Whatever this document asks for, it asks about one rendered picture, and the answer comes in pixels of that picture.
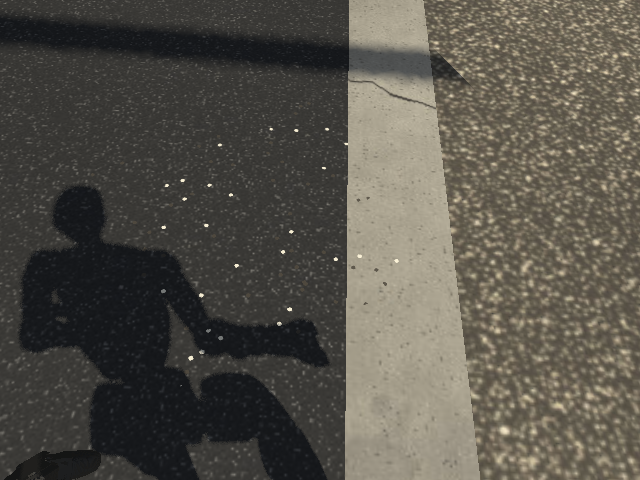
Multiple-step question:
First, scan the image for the robot left hand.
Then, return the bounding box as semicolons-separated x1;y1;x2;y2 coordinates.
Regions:
4;450;101;480

